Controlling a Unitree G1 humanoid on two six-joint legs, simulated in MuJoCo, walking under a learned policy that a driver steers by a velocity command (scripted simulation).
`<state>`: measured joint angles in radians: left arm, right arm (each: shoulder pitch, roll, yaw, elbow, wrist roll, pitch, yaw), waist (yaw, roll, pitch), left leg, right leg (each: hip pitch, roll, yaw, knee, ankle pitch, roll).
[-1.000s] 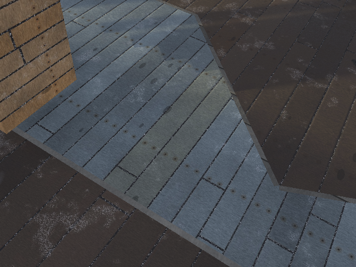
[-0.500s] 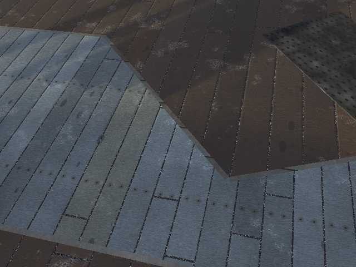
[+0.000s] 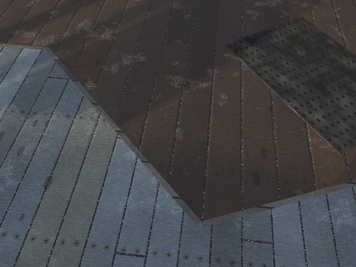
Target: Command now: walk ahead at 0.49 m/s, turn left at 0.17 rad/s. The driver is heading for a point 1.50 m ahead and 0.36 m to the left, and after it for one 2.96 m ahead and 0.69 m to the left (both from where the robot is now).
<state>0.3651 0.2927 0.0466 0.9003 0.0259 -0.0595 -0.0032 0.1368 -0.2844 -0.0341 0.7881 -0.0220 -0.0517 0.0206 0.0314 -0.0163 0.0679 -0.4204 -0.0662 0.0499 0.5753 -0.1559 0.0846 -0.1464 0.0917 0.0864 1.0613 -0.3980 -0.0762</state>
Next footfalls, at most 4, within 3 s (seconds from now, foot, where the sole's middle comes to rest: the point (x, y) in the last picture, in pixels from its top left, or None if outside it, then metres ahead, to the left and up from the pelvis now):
0.42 right None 0.41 -0.09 -0.76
0.94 left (134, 233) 0.57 0.21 -0.76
1.46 right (181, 219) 0.63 0.03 -0.76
1.98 left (131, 227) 0.60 0.22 -0.76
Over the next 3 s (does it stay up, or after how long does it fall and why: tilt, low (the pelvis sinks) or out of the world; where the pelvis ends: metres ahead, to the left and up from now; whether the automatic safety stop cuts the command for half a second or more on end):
stays up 0.77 0.24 0.02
